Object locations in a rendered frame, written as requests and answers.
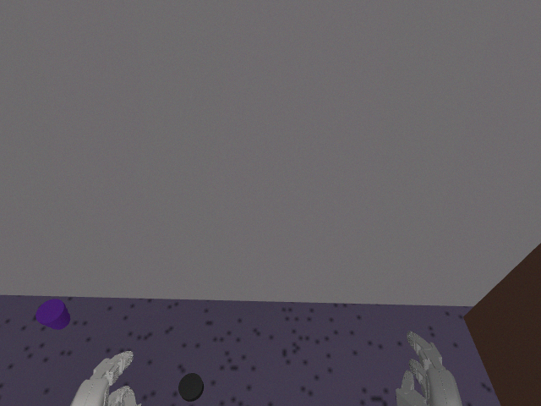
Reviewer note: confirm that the right robot hand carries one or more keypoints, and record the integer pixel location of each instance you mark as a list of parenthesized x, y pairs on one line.
[(438, 385)]

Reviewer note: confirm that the left robot hand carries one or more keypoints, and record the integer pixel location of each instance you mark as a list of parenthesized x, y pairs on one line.
[(95, 391)]

